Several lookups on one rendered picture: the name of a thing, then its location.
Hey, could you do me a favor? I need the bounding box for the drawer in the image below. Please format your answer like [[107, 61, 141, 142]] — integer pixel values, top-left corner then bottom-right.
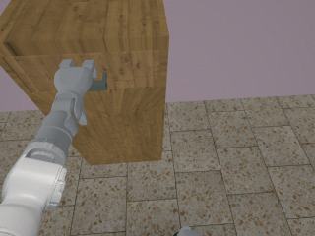
[[4, 50, 159, 92]]

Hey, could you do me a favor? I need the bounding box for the robot right shin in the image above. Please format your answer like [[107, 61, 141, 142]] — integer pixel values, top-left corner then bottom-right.
[[178, 226, 191, 234]]

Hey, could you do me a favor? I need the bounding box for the left robot upper arm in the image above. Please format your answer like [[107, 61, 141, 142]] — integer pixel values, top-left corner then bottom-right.
[[0, 157, 67, 236]]

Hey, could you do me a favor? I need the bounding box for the robot left hand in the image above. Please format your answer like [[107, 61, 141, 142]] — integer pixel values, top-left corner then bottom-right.
[[54, 59, 98, 126]]

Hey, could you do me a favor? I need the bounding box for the cabinet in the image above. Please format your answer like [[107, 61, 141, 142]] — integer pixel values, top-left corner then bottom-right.
[[0, 0, 169, 165]]

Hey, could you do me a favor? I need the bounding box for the handle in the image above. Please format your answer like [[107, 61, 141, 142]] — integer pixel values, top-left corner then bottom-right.
[[88, 72, 108, 91]]

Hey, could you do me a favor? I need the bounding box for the robot left forearm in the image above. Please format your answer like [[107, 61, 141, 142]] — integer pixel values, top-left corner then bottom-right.
[[1, 89, 84, 202]]

